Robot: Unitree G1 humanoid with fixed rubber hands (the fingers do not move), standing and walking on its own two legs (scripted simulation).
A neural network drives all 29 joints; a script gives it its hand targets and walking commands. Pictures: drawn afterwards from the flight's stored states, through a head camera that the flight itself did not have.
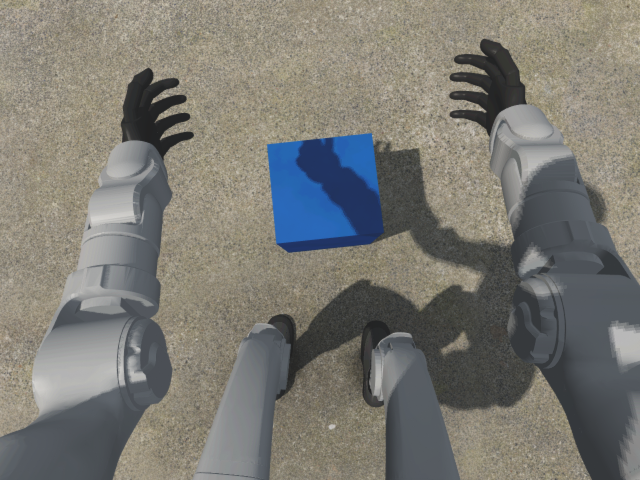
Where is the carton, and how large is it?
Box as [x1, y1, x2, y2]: [267, 133, 383, 252]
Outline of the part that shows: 371,133 267,144 277,244 288,252 366,244 371,242 383,232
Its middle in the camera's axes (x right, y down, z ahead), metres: +0.01 -0.09 +0.88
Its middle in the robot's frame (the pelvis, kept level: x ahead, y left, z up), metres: +0.51 +0.04 -0.52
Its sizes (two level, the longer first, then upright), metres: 0.210 0.200 0.250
